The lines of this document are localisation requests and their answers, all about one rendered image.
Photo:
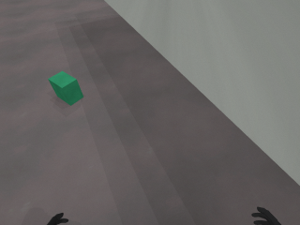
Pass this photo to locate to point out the carton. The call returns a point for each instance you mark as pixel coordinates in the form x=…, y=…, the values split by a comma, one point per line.
x=66, y=87

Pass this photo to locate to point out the robot right hand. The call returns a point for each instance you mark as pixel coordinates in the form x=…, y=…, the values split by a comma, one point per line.
x=270, y=219

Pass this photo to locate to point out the robot left hand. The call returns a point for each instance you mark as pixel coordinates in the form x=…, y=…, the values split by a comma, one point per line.
x=57, y=219

